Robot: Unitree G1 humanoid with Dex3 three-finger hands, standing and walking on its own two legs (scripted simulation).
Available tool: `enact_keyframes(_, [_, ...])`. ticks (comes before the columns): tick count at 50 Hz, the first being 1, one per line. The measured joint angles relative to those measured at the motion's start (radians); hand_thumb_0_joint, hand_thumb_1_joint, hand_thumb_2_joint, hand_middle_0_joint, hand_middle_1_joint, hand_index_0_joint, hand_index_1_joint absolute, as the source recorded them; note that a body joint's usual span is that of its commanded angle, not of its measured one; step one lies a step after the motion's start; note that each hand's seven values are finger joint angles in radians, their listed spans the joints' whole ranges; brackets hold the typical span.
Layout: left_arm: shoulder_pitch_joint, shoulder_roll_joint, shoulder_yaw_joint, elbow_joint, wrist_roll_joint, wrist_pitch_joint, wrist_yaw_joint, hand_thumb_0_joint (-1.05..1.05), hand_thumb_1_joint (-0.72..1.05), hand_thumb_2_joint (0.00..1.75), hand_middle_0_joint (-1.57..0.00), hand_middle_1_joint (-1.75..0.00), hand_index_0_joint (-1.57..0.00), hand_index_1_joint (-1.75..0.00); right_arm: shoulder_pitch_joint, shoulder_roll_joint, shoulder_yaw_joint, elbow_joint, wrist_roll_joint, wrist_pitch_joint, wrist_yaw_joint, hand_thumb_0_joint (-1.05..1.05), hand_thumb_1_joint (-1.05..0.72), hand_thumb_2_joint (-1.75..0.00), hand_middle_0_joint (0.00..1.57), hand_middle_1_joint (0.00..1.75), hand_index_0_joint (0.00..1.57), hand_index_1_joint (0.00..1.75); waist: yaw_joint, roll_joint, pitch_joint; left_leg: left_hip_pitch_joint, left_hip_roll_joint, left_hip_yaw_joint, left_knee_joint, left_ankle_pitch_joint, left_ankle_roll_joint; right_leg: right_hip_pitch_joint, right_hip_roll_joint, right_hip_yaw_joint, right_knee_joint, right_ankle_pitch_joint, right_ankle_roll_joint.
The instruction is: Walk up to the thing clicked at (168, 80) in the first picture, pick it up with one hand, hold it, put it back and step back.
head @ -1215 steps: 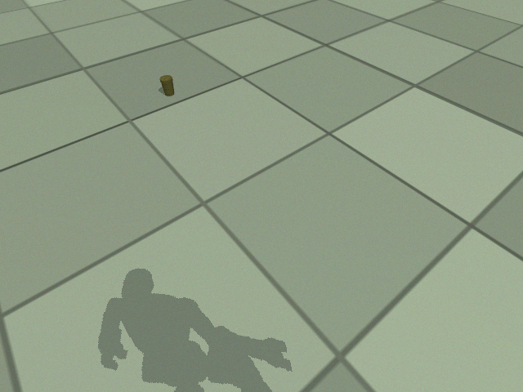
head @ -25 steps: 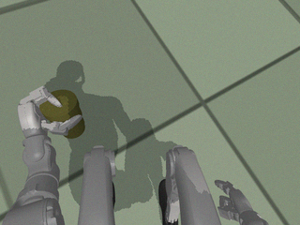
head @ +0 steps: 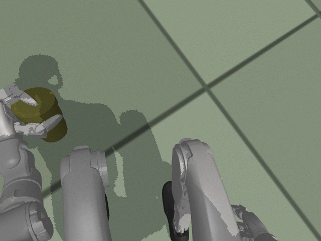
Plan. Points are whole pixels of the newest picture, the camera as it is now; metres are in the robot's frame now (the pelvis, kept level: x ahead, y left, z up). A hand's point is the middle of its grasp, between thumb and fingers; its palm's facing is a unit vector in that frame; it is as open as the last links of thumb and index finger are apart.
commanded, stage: crouch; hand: left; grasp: from the side
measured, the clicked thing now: (45, 118) +0.41 +0.26 -0.12
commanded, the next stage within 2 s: lower in 0.36 s
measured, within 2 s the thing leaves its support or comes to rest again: neither
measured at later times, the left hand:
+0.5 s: hand (39, 115) +0.42 +0.28 -0.13, palm faces +0.32 -0.95 -0.01, open 7.4 cm
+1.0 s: hand (46, 120) +0.42 +0.28 -0.20, palm faces +0.35 -0.94 -0.01, open 7.4 cm
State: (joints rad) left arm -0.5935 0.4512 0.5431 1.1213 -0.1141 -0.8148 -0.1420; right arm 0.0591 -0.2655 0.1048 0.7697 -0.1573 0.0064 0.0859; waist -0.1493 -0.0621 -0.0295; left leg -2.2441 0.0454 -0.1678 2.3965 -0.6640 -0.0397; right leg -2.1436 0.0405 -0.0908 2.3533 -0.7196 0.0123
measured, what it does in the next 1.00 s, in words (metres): stands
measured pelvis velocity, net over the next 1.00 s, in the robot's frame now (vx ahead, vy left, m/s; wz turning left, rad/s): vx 0.00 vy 0.01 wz -0.10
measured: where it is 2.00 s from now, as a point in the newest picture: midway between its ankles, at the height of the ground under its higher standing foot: (139, 228)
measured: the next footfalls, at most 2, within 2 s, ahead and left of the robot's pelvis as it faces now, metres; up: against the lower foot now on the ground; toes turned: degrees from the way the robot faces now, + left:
none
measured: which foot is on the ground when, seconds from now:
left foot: down 0.00-1.00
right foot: down 0.00-1.00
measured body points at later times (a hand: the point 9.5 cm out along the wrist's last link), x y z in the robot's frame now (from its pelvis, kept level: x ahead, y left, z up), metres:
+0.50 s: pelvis +0.00 +0.00 -0.03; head +0.23 +0.10 +0.35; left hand +0.39 +0.33 -0.13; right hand +0.14 -0.27 -0.13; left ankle +0.09 +0.14 -0.30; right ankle +0.10 -0.12 -0.30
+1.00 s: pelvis +0.00 +0.01 -0.04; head +0.24 +0.14 +0.31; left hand +0.40 +0.33 -0.19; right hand +0.13 -0.26 -0.11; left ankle +0.09 +0.14 -0.30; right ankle +0.10 -0.12 -0.30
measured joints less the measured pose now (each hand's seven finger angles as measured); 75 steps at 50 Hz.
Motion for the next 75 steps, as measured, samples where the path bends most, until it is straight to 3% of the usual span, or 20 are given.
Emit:
enact_keyframes(18, [0.034, 0.051, 0.001, -0.029, -0.018, -0.013, -0.013, 0.0, -0.41, 0.9, -0.69, -0.98, -1.22, -1.35, -0.083, -0.03, 0.059, -0.031, -0.042, 0.011, 0.012, 0.0, -0.94, -0.92, 0.2, 0.3, 0.2, 0.3, 0.001, -0.034, 0.079, -0.027, -0.007, -0.05, 0.096, -0.022, -0.01, -0.012, 0.01, -0.035, 0.069, -0.012, 0.004])
enact_keyframes(26, [0.037, 0.068, 0.009, -0.025, -0.018, -0.031, 0.006, 0.0, -0.41, 0.9, -0.69, -0.98, -1.22, -1.35, -0.1, -0.032, 0.089, -0.044, -0.057, 0.016, 0.013, 0.0, -0.94, -0.91, 0.2, 0.3, 0.2, 0.3, -0.009, -0.053, 0.105, -0.026, -0.008, -0.072, 0.123, -0.027, -0.013, -0.006, 0.016, -0.051, 0.082, -0.009, 0.007])
enact_keyframes(35, [0.017, 0.135, 0.027, 0.089, -0.023, -0.081, 0.022, 0.01, -0.4, 0.9, -0.69, -0.98, -1.22, -1.35, -0.133, -0.044, 0.155, -0.072, -0.081, 0.022, 0.023, 0.0, -0.94, -0.91, 0.2, 0.3, 0.2, 0.3, -0.035, -0.083, 0.163, -0.023, -0.007, -0.1, 0.155, -0.026, -0.012, 0.002, 0.028, -0.07, 0.093, 0.006, 0.015])
enact_keyframes(45, [0.039, 0.19, 0.061, 0.098, -0.021, -0.134, 0.036, 0.01, -0.4, 0.89, -0.69, -0.98, -1.22, -1.34, -0.163, -0.058, 0.222, -0.09, -0.122, 0.016, 0.025, 0.0, -0.94, -0.91, 0.2, 0.3, 0.2, 0.3, -0.053, -0.144, 0.224, -0.012, -0.011, -0.14, 0.199, -0.037, -0.017, 0.023, 0.039, -0.097, 0.11, 0.008, 0.023])
enact_keyframes(56, [0.02, 0.258, 0.057, 0.155, -0.022, -0.176, 0.081, 0.01, -0.39, 0.88, -0.69, -0.98, -1.22, -1.31, -0.2, -0.077, 0.27, -0.128, -0.156, 0.016, 0.036, 0.0, -0.95, -0.91, 0.2, 0.3, 0.2, 0.3, -0.063, -0.157, 0.265, -0.002, -0.017, -0.17, 0.222, -0.034, -0.01, 0.051, 0.048, -0.118, 0.106, 0.018, 0.037])
enact_keyframes(61, [0.017, 0.289, 0.055, 0.196, -0.006, -0.187, 0.083, 0.01, -0.39, 0.88, -0.68, -0.98, -1.23, -1.32, -0.219, -0.084, 0.295, -0.151, -0.166, 0.016, 0.04, 0.0, -0.94, -0.91, 0.2, 0.3, 0.2, 0.3, -0.07, -0.172, 0.28, 0.001, -0.017, -0.184, 0.234, -0.025, -0.007, 0.056, 0.055, -0.127, 0.107, 0.033, 0.042])
enact_keyframes(68, [0.024, 0.298, 0.076, 0.223, -0.009, -0.221, 0.102, 0.01, -0.39, 0.88, -0.69, -0.97, -1.24, -1.33, -0.228, -0.093, 0.329, -0.171, -0.18, 0.006, 0.046, 0.0, -0.93, -0.9, 0.2, 0.3, 0.2, 0.3, -0.07, -0.201, 0.299, 0.011, -0.017, -0.202, 0.251, -0.022, -0.006, 0.068, 0.063, -0.138, 0.11, 0.046, 0.047])
enact_keyframes(75, [0.019, 0.322, 0.054, 0.254, 0.008, -0.252, 0.115, -0.01, -0.39, 0.89, -0.69, -0.97, -1.25, -1.33, -0.23, -0.097, 0.353, -0.173, -0.192, 0.006, 0.045, 0.0, -0.92, -0.9, 0.2, 0.3, 0.2, 0.3, -0.067, -0.211, 0.306, 0.019, -0.015, -0.21, 0.259, -0.022, 0.001, 0.082, 0.068, -0.144, 0.108, 0.049, 0.049])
